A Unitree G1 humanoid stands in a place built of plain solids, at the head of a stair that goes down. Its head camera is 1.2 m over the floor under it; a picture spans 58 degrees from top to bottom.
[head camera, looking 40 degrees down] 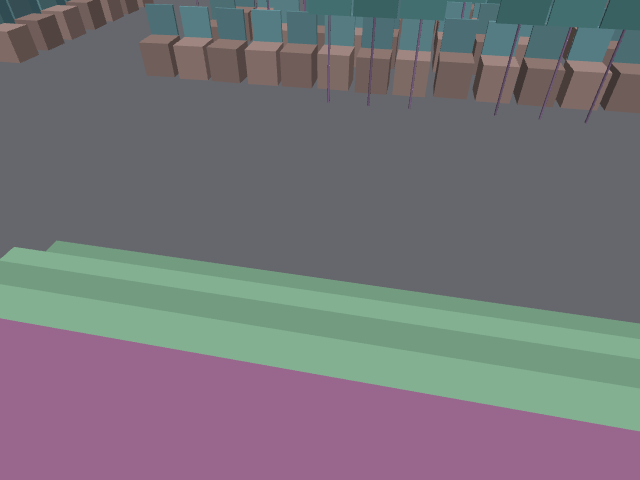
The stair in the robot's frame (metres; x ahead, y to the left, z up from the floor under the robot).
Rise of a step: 0.20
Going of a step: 0.30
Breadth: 5.76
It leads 11 degrees to the right of straight ahead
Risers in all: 5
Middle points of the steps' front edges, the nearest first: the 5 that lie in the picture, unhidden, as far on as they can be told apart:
0.63 -0.72 0.00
0.92 -0.77 -0.20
1.21 -0.83 -0.39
1.50 -0.89 -0.59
1.79 -0.95 -0.78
